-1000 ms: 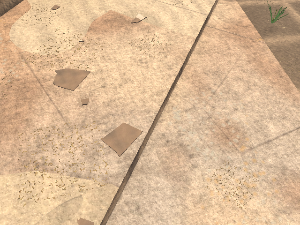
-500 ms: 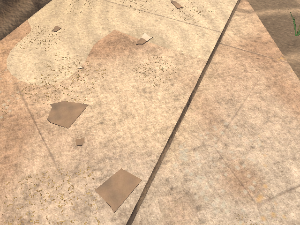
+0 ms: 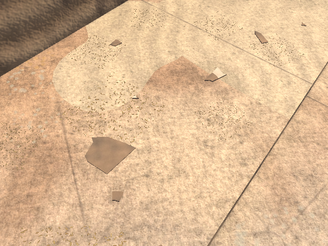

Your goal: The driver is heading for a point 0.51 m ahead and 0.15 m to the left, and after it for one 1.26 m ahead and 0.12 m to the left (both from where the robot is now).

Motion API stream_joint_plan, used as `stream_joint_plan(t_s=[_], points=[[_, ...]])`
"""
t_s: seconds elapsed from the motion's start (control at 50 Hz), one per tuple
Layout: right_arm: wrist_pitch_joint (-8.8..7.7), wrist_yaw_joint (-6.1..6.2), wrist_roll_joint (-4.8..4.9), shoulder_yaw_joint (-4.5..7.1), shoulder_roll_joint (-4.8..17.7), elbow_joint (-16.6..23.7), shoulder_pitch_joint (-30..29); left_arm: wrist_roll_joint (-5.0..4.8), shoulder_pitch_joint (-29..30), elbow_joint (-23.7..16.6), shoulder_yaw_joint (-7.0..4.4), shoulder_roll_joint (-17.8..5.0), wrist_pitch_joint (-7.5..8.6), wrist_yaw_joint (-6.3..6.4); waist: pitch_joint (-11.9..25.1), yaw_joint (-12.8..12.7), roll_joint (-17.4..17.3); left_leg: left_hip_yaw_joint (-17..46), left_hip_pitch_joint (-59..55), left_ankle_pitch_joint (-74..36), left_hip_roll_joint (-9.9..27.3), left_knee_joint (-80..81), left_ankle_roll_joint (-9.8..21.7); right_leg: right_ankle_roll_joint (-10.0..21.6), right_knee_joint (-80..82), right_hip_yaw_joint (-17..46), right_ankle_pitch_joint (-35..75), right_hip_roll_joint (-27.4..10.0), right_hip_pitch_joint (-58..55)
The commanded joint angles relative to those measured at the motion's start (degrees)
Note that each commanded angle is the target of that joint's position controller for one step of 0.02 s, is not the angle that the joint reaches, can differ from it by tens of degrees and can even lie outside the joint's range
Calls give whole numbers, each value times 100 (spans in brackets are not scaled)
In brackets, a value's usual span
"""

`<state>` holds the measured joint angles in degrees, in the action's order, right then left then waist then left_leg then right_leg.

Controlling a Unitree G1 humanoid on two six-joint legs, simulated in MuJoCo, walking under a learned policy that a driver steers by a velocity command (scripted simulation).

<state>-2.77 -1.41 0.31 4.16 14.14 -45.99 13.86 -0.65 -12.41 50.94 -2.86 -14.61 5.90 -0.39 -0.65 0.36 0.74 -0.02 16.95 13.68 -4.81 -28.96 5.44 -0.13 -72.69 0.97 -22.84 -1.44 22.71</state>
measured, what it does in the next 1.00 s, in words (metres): climbs, turning left: right foot, then left foot 0.09 m higher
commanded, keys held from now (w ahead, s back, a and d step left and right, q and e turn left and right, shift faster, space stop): w+q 0.60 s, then q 0.18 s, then e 0.22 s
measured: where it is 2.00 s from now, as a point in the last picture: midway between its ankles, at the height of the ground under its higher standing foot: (138, 228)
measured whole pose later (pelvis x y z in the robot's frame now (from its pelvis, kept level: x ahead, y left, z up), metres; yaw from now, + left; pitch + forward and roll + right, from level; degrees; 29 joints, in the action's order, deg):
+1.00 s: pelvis +0.44 +0.10 +0.10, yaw +29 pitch +2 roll -1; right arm -3.4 -0.2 -1.7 1.3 12.7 -38.2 14.2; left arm -0.3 -7.1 41.5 -2.4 -16.1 1.7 1.3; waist -1.0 0.7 2.2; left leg -0.3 16.8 9.7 -4.3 -24.7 5.2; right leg -2.2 -58.0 2.4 -12.4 -3.8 37.8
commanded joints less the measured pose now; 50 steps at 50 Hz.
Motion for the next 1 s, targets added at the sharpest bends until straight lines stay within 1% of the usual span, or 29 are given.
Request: stream_joint_plan(t_s=[0.02, 0.08, 0.16, 0.24, 0.28, 0.3, 0.32, 0.34, 0.36, 0.38, 0.4, 0.42, 0.44, 0.48, 0.52, 0.54, 0.56, 0.58, 0.6, 0.64, 0.68, 0.7, 0.72, 0.74, 0.76, 0.8, 0.86, 0.92, 1.0], points=[[-32, 80, -8, 75, 453, 292, 427, 53, 354, -623, -169, -571, 126, -25, 29, -46, -171, 2106, -1323, -2005, 1606, 1438, 1226, -188, -251, 182, 589, -354, 1962], [-21, 238, -26, 144, 756, 403, 486, 146, 602, -856, -124, -357, -6, -17, -130, -116, -354, 1585, -634, -2545, 1294, 1626, 1079, -424, 637, -110, 1008, -319, 1844], [37, 358, -60, 174, 831, 473, 836, 125, 1615, -1243, -14, 17, -31, 8, -125, 230, -623, 1248, -194, -2799, 902, 1462, 689, -505, 2962, -386, 2307, 188, 918], [171, 412, 73, 183, 746, 466, 1121, -45, 1639, -1336, -133, -340, -140, 3, 6, 254, -775, 2020, -1283, -2386, 1304, 1191, 579, -427, 3588, -219, 1718, 379, 932], [262, 375, 100, 121, 592, 298, 1670, 1, 2196, -1554, -204, -315, 5, -22, -16, 473, -546, 2246, -1934, -3886, 1008, 556, 407, -335, 4257, -607, 965, 764, 683], [271, 387, 138, 168, 844, 330, 1480, 26, 2057, -1564, -262, -351, 65, -12, 148, 271, -769, 2243, -2084, -4863, 938, 116, 294, -299, 4702, -626, 1050, 867, 255], [258, 394, 159, 214, 1043, 491, 990, 36, 1366, -1455, -362, -538, 122, 0, 599, -193, -1034, 2119, -1722, -5418, 760, -575, 102, -129, 5267, -396, 1889, 673, -972], [194, 349, 11, 188, 968, 752, 579, 18, -61, -1185, -526, -1015, 106, 39, 1591, -750, -1037, 2052, -222, -4428, 580, -1825, -117, 297, 4837, 325, 2744, -270, -3590], [41, 294, -209, -1, 182, 882, 363, -37, -1104, -997, -584, -1474, 28, 81, 2098, -1006, 122, 1373, 1371, 243, -52, -3502, -422, 652, 4507, 1425, 5358, -1636, -5251], [-81, 322, -94, -75, -65, 792, 1181, 180, -1432, -822, -506, -1367, -93, 79, 2181, -650, 1516, 1243, 2823, 2978, -378, -5376, -587, 1423, 3924, 2554, 8266, -2914, -5753], [-127, 335, 276, 28, 515, 945, 1229, 234, -1288, -856, -556, -1391, -167, 95, 2276, -705, 1751, 1094, 3619, 2620, -23, -7061, -795, 2192, 4497, 3214, 6441, -3307, -5430], [-7, 407, 370, 5, 496, 1071, 442, 175, -1158, -778, -464, -867, -250, 136, 1506, -876, 1572, 535, 4616, 2512, 372, -8215, -818, 2002, 4889, 2601, 4528, -2952, -5052], [152, 456, 294, -59, 315, 1258, -240, 106, -919, -639, -288, -370, -314, 182, 794, -863, 1159, 432, 4998, 2470, 521, -8976, -742, 1472, 5253, 1950, 3125, -2591, -4241], [271, 348, 237, -281, -312, 1835, -872, 152, -971, -275, -59, 27, -249, 179, -202, -464, 842, 748, 5459, 2625, 707, -9843, -443, 1001, 5664, 1453, 2313, -2231, -3184], [265, 114, 290, -529, -658, 2348, -1009, 40, -707, -97, 50, 227, -231, 170, -679, 88, 472, 766, 5575, 2394, 923, -8957, -141, 611, 6243, 610, 1121, -1953, -1975], [263, 32, 240, -588, -614, 2568, -981, 19, -138, -209, 44, 35, -270, 223, -857, 466, 405, 778, 5033, 2131, 1076, -7801, -111, 465, 6634, 101, 959, -1736, -975], [269, 6, 113, -535, -279, 2568, -716, 99, 402, -434, -49, -448, -263, 275, -685, 708, 170, 397, 3886, 1346, 1062, -6486, -251, 496, 6953, -499, 1261, -1368, -110], [259, 8, -71, -449, -76, 2392, -395, 156, 835, -594, -154, -837, -186, 273, -435, 862, 66, -87, 2263, 578, 949, -5426, -404, 588, 7123, -1090, 1741, -1025, 808], [220, 40, -104, -394, -81, 2283, -337, 155, 726, -597, -273, -1195, -89, 233, -225, 808, 197, -360, 1114, 196, 830, -4912, -446, 750, 7253, -1203, 2620, -1036, 1131], [196, 128, -114, -200, 204, 2205, -257, -29, 214, -435, -444, -1733, -84, 177, 417, 718, 536, -754, 904, 745, 427, -4065, -229, 813, 6128, -1184, 7186, -1226, -629], [225, 82, -18, 4, 594, 1971, 633, -219, 116, -494, -452, -1699, -205, 195, 1262, 1131, 765, -784, 263, 205, 24, -2199, 105, 624, 4015, -1091, 9164, -1402, -2224], [264, 83, 51, 211, 1065, 1935, 949, -232, -245, -617, -374, -1369, -189, 211, 1535, 1189, 292, 45, -967, -761, 17, -1134, 351, 306, 2468, -894, 7180, -1175, -1507], [261, 154, -39, 311, 1937, 2041, 342, 215, -792, -1111, -69, -304, -157, 94, 1931, 136, -2710, 3685, -2186, -3010, 1883, -216, 1527, -243, -439, -553, -529, 361, 888], [228, 122, -224, 195, 1551, 2249, 361, 220, -830, -783, -227, -1012, -9, -99, 3059, 550, -1855, 5090, -2138, -2585, 2335, 357, 1940, -78, -2119, 941, -762, 498, 1075], [124, 26, -200, 60, 1266, 2152, 190, 37, -312, -1000, -281, -1107, -22, -146, 2206, 427, -1223, 4582, -1516, -2131, 2327, 458, 1697, -29, -2484, 799, -497, 420, 1629], [35, -45, 91, -18, 826, 1714, 63, 90, -235, -1136, -62, -564, -113, 33, 626, -38, -261, 3003, -312, -1258, 1706, 308, 970, 56, -1798, 358, -140, -62, 2137], [-87, -30, -47, -91, 574, 1539, -384, -42, -445, -1086, -92, -716, -344, 175, 323, -418, -399, 1801, 534, -2103, 1365, 793, 726, 42, -837, 227, 120, -296, 1314], [-223, 68, -188, -175, 297, 1290, -258, 71, -279, -961, -23, -447, -411, 219, 673, -317, -202, 958, 195, -3919, 1352, 869, 735, -138, 624, 244, 787, -324, 830], [-139, 215, -238, -90, 538, 1075, -290, 14, 115, -998, 11, -305, -475, 157, 770, -151, -461, 366, -233, -3708, 1415, 1130, 586, -305, 2193, 258, 1478, -345, 428]])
